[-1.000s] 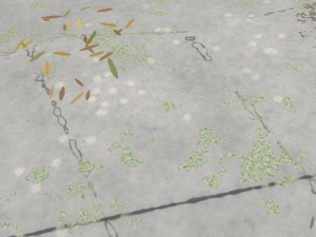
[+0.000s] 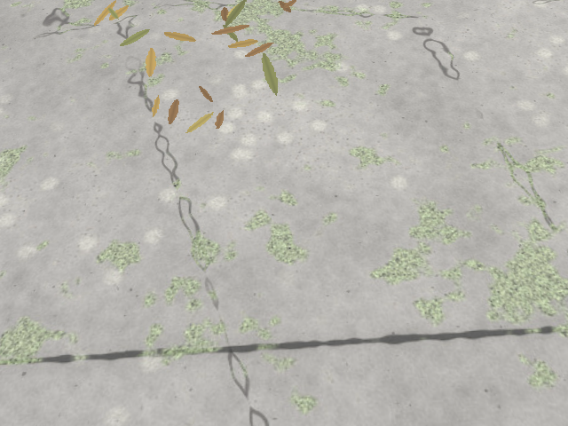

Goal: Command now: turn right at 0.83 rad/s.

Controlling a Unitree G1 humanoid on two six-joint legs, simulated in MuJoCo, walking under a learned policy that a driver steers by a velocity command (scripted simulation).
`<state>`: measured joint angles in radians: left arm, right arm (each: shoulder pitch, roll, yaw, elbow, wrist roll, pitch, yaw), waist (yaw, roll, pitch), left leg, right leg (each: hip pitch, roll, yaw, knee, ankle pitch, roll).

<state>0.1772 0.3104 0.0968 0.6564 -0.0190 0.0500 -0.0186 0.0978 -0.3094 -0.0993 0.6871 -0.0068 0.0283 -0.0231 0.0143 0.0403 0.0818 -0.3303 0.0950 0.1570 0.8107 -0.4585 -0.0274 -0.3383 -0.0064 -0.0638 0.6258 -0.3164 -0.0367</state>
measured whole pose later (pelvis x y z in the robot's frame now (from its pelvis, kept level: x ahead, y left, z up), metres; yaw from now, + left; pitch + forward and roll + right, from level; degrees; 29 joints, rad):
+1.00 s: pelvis +0.15 +0.06 +0.02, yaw +14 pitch +3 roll -1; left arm 0.18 0.32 0.07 0.74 0.03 0.00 -0.07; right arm 0.35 -0.29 -0.04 0.67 -0.04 -0.06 0.02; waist -0.04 -0.01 -0.06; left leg 0.01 -0.04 -0.09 0.24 -0.29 0.06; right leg -0.58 -0.02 0.01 0.73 -0.11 0.03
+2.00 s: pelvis +1.08 +0.00 +0.01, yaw +13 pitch +2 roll +0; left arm -0.05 0.25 -0.07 0.57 0.04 -0.08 -0.03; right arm 0.52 -0.31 -0.07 0.90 0.01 -0.08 0.02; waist -0.15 0.00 0.02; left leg 0.09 -0.13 -0.24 0.27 -0.36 0.12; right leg -0.65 -0.09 0.09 0.57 0.05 0.03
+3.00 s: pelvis +1.88 +0.41 +0.00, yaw +63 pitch +1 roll -2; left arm 0.20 0.30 0.03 0.69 0.05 -0.07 0.00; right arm 0.34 -0.35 -0.05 0.83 -0.02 -0.07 0.01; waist -0.03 0.03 0.02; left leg -0.23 -0.12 -0.13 1.23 -0.33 0.12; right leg -0.40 0.01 -0.04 0.61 -0.22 -0.01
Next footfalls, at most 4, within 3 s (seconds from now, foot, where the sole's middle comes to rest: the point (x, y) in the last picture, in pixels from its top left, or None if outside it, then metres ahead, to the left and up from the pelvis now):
0.56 left None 0.06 0.13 -0.76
1.18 right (329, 404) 0.45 -0.02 -0.76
1.66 left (295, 224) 0.94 0.05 -0.76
2.06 right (349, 112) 1.37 -0.12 -0.76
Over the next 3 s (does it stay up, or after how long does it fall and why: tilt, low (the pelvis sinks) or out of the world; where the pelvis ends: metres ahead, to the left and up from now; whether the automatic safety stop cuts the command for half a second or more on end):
stays up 1.88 0.41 0.00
